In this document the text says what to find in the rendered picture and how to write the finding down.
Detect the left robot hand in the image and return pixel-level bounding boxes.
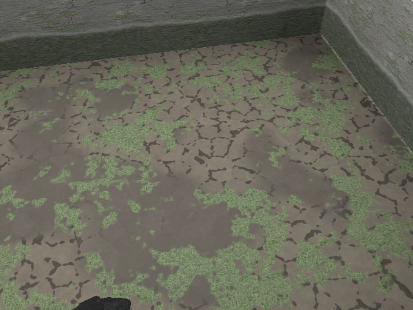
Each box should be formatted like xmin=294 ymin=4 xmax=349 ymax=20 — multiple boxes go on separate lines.
xmin=72 ymin=296 xmax=131 ymax=310

